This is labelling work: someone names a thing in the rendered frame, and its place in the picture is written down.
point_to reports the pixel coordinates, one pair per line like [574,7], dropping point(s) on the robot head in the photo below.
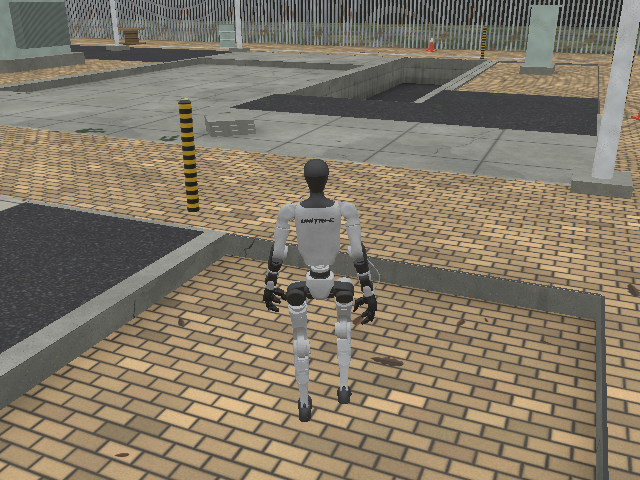
[316,173]

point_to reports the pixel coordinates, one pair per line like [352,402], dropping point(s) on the humanoid robot torso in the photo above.
[318,238]

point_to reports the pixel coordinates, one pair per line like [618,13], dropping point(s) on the robot right upper arm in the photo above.
[350,212]

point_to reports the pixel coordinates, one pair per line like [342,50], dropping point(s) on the robot left hand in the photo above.
[268,297]

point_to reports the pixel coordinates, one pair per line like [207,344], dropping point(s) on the robot left upper arm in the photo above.
[286,213]

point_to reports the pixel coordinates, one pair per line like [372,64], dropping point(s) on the robot right forearm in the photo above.
[363,274]

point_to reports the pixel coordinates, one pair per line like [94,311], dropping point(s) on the robot right hand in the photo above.
[372,307]

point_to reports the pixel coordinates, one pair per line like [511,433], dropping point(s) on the robot left forearm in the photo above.
[273,270]

